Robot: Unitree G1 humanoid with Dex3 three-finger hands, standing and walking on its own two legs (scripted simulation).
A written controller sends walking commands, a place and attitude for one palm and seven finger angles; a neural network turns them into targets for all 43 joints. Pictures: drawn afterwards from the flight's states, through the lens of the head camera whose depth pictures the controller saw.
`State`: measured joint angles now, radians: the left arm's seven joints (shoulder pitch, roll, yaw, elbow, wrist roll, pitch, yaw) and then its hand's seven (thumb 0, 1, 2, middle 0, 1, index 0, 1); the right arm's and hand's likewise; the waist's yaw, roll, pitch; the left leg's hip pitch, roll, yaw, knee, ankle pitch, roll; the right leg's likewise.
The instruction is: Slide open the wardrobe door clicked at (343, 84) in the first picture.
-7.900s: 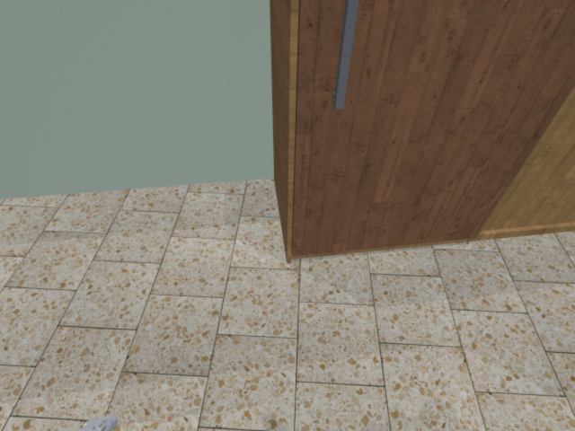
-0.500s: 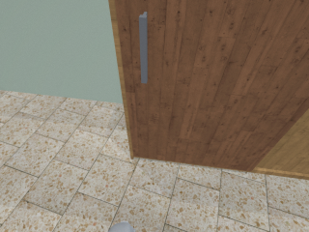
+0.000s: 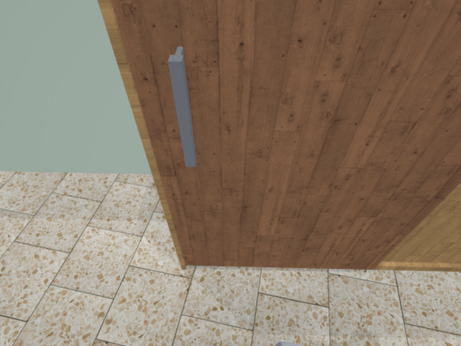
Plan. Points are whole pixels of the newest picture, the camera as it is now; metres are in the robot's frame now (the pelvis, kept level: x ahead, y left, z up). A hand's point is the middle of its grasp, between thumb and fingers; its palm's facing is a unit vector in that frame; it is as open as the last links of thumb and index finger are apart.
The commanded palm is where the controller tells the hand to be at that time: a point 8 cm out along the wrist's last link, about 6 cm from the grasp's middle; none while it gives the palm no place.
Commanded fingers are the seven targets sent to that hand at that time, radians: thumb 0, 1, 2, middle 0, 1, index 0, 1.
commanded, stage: come to a stop and stand still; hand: left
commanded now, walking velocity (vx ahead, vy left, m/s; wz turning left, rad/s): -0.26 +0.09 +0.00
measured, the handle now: (186, 113) +0.52 +0.11 +0.12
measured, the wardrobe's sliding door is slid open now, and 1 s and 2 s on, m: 0.00 0.00 0.00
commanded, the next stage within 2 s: look again from close up in 1.84 s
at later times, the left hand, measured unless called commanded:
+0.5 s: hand out of the picture +0.06 +0.21 -0.18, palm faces +0.11 -0.96 -0.24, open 7.3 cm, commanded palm none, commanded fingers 0.00 0.90 0.90 -0.20 -0.30 -0.20 -0.30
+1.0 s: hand out of the picture -0.06 +0.18 -0.17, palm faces +0.06 -0.98 -0.19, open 7.3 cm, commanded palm none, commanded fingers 0.00 0.90 0.90 -0.20 -0.30 -0.20 -0.30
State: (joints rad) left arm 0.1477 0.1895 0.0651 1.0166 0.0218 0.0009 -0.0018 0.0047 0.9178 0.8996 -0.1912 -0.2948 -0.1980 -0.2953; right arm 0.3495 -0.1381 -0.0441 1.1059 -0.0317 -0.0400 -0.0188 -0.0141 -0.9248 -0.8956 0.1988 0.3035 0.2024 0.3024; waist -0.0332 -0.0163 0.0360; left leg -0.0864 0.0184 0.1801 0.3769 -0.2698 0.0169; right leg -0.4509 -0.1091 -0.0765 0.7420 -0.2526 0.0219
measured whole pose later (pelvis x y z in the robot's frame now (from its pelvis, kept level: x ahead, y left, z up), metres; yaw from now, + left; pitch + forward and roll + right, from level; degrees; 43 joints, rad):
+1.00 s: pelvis -0.04 +0.02 +0.00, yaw +1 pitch -1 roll +1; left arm 0.32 0.11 0.00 1.13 0.01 0.00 0.04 0.01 0.91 0.90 -0.20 -0.30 -0.20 -0.30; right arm 0.25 -0.17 -0.02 1.11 -0.01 0.01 -0.02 0.00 -0.94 -0.90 0.20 0.30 0.20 0.30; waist 0.00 0.02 0.03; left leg -0.21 0.00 0.07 0.40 -0.17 0.01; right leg -0.14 0.00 -0.03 0.45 -0.29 -0.02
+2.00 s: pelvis -0.02 +0.04 +0.00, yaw +1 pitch -1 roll +0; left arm 0.28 0.18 0.00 1.07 0.01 -0.01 0.03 0.01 0.91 0.90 -0.20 -0.30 -0.20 -0.30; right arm 0.24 -0.18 0.01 1.08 -0.01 -0.02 -0.02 0.00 -0.91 -0.90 0.20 0.30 0.20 0.30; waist 0.00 -0.02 0.02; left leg -0.24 -0.01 0.07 0.48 -0.23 0.04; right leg -0.15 -0.02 -0.04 0.48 -0.32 0.00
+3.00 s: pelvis -0.01 +0.02 +0.00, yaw +1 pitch -1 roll +1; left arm 0.27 0.22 0.00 1.10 0.01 0.00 0.02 0.01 0.91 0.90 -0.20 -0.30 -0.20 -0.30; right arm 0.21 -0.20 0.02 1.13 -0.02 -0.01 -0.01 0.00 -0.91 -0.90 0.20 0.30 0.20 0.30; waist 0.00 -0.02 0.00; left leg -0.21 0.01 0.06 0.45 -0.23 0.00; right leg -0.11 0.01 -0.05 0.44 -0.32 -0.03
